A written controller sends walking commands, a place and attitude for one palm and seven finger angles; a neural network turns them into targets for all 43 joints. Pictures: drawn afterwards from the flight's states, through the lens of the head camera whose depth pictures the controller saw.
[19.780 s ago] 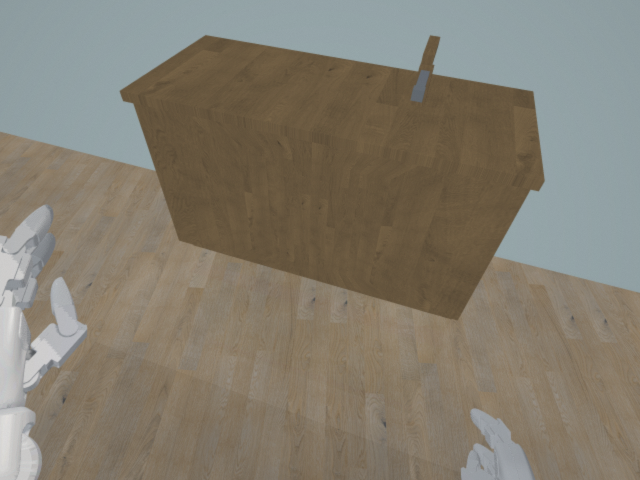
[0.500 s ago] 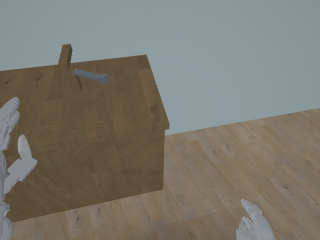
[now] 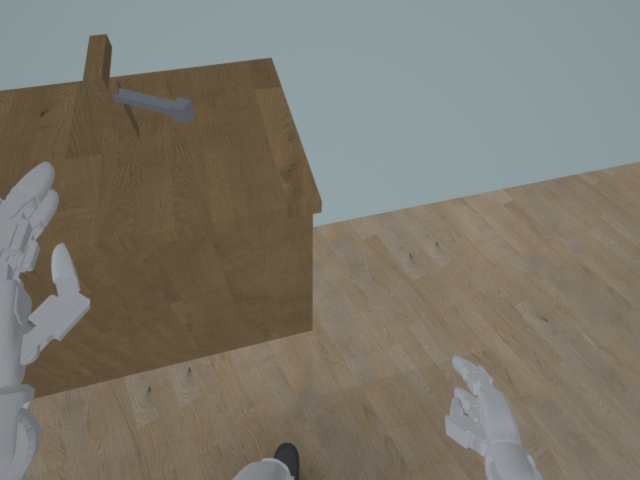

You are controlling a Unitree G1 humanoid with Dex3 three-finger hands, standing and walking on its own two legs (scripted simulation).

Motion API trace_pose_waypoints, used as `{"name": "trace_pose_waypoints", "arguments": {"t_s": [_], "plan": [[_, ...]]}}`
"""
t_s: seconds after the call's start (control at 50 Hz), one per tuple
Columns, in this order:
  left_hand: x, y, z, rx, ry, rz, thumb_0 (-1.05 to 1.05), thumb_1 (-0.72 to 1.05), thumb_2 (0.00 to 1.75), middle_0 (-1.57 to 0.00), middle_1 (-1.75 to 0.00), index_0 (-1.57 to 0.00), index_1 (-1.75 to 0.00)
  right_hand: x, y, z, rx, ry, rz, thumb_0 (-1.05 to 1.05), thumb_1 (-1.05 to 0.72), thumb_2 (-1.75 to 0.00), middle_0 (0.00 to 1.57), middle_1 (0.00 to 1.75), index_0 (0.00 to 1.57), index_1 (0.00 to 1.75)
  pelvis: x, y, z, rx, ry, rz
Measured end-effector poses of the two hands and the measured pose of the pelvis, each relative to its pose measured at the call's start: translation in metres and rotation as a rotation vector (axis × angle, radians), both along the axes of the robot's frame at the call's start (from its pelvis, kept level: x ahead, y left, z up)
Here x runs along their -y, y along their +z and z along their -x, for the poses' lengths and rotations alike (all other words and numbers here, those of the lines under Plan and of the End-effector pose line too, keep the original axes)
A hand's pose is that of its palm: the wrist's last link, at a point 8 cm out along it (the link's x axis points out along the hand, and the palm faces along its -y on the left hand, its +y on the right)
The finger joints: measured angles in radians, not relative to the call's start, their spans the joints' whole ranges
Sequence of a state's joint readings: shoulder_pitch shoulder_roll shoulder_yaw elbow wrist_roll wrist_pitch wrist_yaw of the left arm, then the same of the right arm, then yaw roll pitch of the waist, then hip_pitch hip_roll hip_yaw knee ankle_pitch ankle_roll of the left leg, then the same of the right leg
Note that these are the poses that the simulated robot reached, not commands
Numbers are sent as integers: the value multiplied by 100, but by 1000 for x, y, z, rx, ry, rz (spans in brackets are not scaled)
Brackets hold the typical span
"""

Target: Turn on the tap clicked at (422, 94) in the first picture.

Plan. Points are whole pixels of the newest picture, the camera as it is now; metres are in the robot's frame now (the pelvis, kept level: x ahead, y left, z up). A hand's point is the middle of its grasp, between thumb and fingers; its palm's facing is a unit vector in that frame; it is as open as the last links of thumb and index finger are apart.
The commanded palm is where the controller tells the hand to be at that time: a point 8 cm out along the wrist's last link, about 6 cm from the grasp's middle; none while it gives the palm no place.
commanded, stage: step back with the hand held close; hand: left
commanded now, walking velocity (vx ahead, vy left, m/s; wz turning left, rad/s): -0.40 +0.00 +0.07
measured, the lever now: (182, 110) +0.64 +0.31 +0.05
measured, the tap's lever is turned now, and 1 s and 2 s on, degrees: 57 57 57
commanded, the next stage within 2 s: stop stepping back and stand still in 0.34 s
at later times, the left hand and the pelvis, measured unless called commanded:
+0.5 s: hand out of the picture +0.09 +0.24 +0.17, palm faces +0.40 -0.83 -0.40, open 7.4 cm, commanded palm +0.05 +0.28 +0.18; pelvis -0.10 +0.00 +0.00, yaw +2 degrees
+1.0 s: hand out of the picture +0.05 +0.27 +0.16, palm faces +0.47 -0.83 -0.31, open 7.4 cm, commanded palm +0.00 +0.30 +0.18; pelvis -0.14 +0.01 +0.00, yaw +3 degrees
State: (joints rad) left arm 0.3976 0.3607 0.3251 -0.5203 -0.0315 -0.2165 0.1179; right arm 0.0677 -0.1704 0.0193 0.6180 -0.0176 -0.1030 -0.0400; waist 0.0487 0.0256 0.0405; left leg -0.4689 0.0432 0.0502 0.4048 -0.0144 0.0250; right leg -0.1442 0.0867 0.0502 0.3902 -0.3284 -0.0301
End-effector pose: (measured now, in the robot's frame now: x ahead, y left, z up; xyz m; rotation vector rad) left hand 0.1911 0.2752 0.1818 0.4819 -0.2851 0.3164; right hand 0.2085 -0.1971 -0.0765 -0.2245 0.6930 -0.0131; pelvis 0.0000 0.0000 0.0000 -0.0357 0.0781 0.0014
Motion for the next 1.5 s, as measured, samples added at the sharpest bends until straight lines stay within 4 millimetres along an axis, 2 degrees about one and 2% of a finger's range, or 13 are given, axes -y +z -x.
{"name": "trace_pose_waypoints", "arguments": {"t_s": [0.06, 0.1, 0.22, 0.32, 0.42, 0.5, 0.6, 0.66, 0.8, 1.0, 1.16, 1.28, 1.5], "plan": [[17, 6, 9, -8, -75, -34, 2, 89, 90, -21, -30, -21, -30, 13, 3, 15, -1, -58, -15, 1, -90, -90, 20, 30, 20, 30, 7, 0, 12, 15, -5, 12], [20, 10, 20, -3, -102, -62, 2, 89, 89, -21, -30, -22, -30, 24, 8, 29, 2, -101, -3, 1, -90, -90, 20, 30, 21, 30, 10, -1, 15, 20, -8, 8], [2, 6, 48, 12, -49, -41, 1, 88, 89, -22, -30, -22, -30, 55, 15, 71, -22, -179, 93, 1, -90, -90, 20, 29, 20, 30, 7, -1, 30, 42, 8, 5], [-8, -5, 74, -1, 8, 15, 2, 89, 89, -21, -30, -22, -30, 64, 17, 103, -8, -188, 128, 1, -90, -90, 20, 29, 20, 30, 3, -3, 59, 60, 16, 6], [-4, 1, 115, -4, 16, -11, 2, 89, 89, -21, -30, -22, -30, 56, 12, 130, -6, -154, 105, 1, -90, -90, 20, 29, 20, 30, 5, -2, 90, 61, 51, 6], [-8, 5, 146, 23, 35, 2, 2, 89, 89, -21, -30, -22, -30, 42, 9, 156, -50, -138, 93, 1, -90, -90, 20, 29, 20, 30, 1, 2, 101, 50, 30, -19], [-36, -8, 158, 53, 109, 65, 1, 88, 89, -21, -30, -22, -30, 21, 2, 176, -62, -105, 100, 1, -90, -90, 20, 29, 20, 30, -13, -3, 122, 45, 70, 2], [-47, -12, 166, 13, 147, 92, 2, 89, 90, -21, -30, -22, -30, 6, 7, 185, -40, -99, 75, 1, -90, -90, 20, 29, 20, 30, -17, 3, 133, 64, 59, -19], [-40, -4, 185, 10, 146, 62, 2, 89, 90, -21, -30, -21, -30, -13, 14, 188, 22, -48, 20, 1, -90, -90, 20, 30, 20, 30, -16, 6, 140, 55, 62, -37], [-32, -15, 181, -15, 134, 123, 2, 89, 90, -21, -30, -21, -30, 10, 13, 179, 20, -65, 52, 1, -90, -90, 20, 30, 20, 30, -13, 4, 145, 78, 59, -8], [-32, -10, 173, -16, 117, 91, 2, 89, 90, -21, -30, -21, -30, 25, 18, 177, 21, -100, 83, 1, -90, -90, 20, 29, 20, 30, -12, 5, 139, 74, 58, -17], [-32, -12, 171, -41, 116, 85, 2, 89, 90, -21, -30, -21, -30, 23, 16, 174, 11, -101, 73, 1, -90, -90, 20, 29, 20, 30, -13, 6, 136, 70, 57, -16], [-34, -10, 171, -51, 129, 81, 2, 89, 90, -21, -30, -21, -30, 6, 11, 167, 2, -68, 42, 1, -90, -90, 20, 29, 20, 30, -15, 7, 135, 65, 62, -18]]}}
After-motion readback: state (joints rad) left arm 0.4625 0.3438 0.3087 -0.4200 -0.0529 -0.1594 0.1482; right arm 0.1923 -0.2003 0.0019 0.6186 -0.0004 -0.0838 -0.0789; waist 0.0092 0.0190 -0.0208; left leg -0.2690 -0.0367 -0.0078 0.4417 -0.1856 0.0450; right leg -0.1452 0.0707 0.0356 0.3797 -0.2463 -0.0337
